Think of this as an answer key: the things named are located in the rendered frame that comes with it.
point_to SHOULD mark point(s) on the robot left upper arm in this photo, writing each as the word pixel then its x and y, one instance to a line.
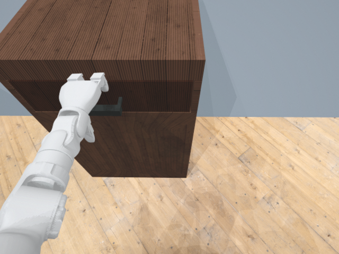
pixel 34 215

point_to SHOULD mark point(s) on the left robot hand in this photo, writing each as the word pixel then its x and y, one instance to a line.
pixel 83 94

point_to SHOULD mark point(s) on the robot left forearm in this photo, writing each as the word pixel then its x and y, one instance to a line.
pixel 51 166

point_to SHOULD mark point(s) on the cabinet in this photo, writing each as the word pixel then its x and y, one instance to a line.
pixel 127 40

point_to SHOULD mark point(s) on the handle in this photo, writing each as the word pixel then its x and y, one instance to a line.
pixel 107 110

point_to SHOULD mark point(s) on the drawer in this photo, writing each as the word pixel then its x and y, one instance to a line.
pixel 138 95

